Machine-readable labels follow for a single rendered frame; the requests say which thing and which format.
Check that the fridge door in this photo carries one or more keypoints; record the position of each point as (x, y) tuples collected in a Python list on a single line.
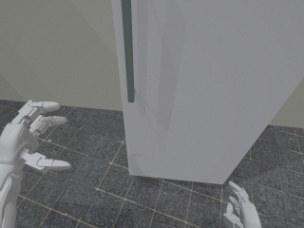
[(209, 76)]

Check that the handle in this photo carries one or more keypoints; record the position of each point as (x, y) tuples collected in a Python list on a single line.
[(128, 49)]

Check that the left robot forearm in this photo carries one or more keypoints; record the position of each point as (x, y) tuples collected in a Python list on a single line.
[(10, 187)]

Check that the left robot hand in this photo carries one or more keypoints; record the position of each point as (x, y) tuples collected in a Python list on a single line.
[(16, 137)]

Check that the right robot hand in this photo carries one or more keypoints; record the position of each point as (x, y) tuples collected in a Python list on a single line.
[(246, 213)]

